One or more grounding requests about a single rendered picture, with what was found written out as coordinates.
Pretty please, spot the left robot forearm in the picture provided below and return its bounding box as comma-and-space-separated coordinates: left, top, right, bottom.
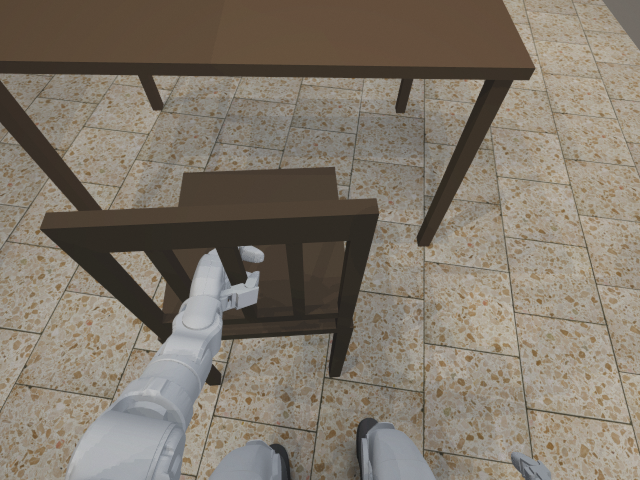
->
65, 295, 223, 480

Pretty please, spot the robot right thigh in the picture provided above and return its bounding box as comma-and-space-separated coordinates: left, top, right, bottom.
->
361, 429, 436, 480

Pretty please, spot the robot left hand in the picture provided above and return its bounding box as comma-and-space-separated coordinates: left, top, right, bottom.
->
189, 246, 264, 312

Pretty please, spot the robot right foot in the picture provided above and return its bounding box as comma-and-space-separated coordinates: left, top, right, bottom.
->
356, 418, 378, 480

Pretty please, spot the left robot upper arm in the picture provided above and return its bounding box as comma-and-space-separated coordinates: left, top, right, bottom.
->
69, 410, 186, 480

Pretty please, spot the robot right hand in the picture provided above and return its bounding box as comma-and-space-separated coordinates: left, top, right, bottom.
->
511, 452, 552, 480

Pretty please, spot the table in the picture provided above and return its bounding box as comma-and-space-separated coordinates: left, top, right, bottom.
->
0, 0, 536, 247

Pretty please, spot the chair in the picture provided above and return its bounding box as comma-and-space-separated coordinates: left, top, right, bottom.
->
40, 167, 379, 386

